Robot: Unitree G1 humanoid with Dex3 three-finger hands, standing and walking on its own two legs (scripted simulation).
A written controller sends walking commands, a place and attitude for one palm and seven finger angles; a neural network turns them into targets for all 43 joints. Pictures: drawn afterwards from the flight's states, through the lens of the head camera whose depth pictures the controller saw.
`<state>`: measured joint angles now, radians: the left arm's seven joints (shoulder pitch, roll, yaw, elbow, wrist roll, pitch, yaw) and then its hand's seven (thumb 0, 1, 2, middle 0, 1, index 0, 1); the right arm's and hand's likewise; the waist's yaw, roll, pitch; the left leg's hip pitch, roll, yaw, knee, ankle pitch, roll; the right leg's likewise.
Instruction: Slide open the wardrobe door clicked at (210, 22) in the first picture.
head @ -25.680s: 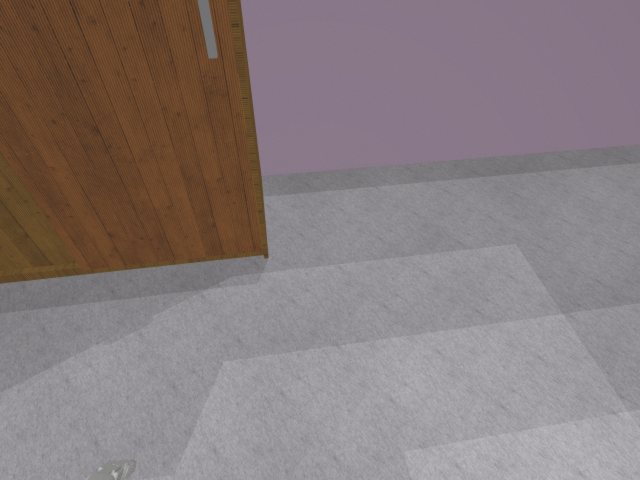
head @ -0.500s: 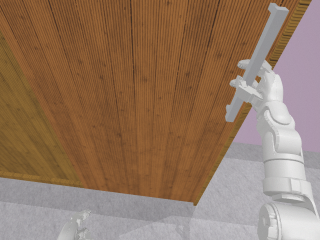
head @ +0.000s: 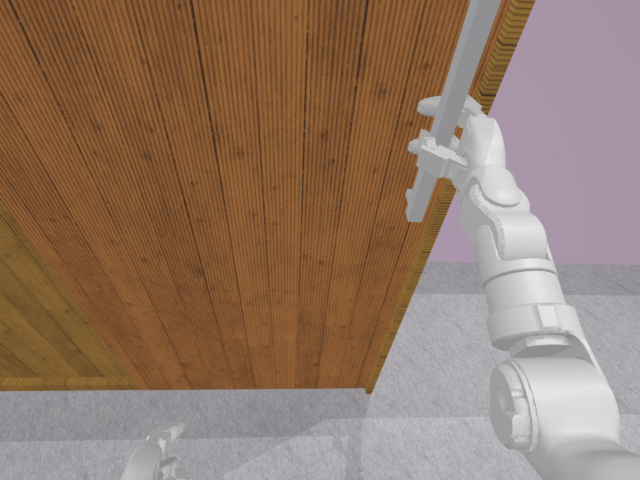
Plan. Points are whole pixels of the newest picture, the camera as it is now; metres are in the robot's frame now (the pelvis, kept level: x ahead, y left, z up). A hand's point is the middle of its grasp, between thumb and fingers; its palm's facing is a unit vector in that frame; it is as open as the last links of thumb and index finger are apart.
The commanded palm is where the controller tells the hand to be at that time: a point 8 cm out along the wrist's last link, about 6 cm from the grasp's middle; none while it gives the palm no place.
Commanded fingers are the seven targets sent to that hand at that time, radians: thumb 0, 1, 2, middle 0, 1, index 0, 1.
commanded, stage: tug the door sideways, standing still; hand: right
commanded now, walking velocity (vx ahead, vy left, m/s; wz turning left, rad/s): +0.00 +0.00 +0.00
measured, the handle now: (438, 121) +0.50 -0.12 +0.22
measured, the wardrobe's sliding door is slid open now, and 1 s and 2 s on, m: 0.00 0.11 0.50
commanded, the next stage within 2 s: step sideways, sliding the door along in 0.10 s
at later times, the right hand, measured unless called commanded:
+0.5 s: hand (383, 156) +0.45 -0.04 +0.20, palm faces -0.03 +0.99 -0.13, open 6.1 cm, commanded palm +0.43 -0.08 +0.22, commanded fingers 0.00 -0.90 -0.90 0.45 1.40 0.45 1.40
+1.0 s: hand (337, 155) +0.45 +0.01 +0.20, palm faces +0.06 +1.00 -0.04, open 6.0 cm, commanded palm +0.42 +0.02 +0.20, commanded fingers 0.00 -0.90 -0.90 0.45 1.40 0.45 1.40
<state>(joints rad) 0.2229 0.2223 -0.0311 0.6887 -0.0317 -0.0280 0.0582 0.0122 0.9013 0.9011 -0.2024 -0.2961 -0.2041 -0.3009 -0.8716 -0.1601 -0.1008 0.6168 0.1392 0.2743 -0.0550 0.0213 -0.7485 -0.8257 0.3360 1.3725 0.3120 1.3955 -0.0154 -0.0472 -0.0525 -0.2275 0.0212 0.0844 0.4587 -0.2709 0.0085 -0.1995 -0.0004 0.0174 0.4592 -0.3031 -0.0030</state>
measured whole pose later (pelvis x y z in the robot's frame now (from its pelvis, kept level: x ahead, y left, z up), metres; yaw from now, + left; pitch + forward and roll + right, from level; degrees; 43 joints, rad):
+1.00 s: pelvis -0.01 +0.14 -0.01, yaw +3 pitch -2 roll +4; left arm 0.08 0.16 0.01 0.65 -0.04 -0.07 0.02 0.01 0.90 0.90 -0.20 -0.30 -0.20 -0.30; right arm -0.85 -0.21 -0.04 0.40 0.10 -0.10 -0.09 -0.04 -0.75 -0.85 0.44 1.40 0.23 1.38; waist -0.11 -0.04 0.26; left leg -0.55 0.08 0.02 1.04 -0.37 -0.02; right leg -0.26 -0.26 -0.11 0.59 -0.27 0.09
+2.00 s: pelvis +0.04 +0.45 +0.00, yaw +5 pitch -2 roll +3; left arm 0.06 0.17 0.03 0.58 -0.01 -0.06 -0.02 0.01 0.90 0.90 -0.20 -0.30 -0.20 -0.30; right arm -0.44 -0.19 0.08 -0.06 0.02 -0.13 -0.07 -0.04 -0.65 -0.70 0.47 1.40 0.17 1.19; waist -0.04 -0.06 0.22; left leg -0.49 -0.03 0.03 0.99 -0.42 -0.02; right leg -0.21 -0.20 -0.16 0.53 -0.27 0.05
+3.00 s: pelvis +0.00 +0.67 -0.01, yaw +8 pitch -2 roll +1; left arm 0.21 0.35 0.03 0.70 -0.05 -0.03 0.10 0.01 0.90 0.90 -0.20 -0.30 -0.20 -0.30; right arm -0.54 -0.54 -0.45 0.56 0.02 -0.12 -0.12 -0.10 -0.63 -0.83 0.45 1.40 0.26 1.32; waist 0.02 -0.02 0.06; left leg -0.30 0.06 0.03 0.58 -0.27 -0.03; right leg -0.29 -0.01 -0.08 0.59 -0.25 -0.04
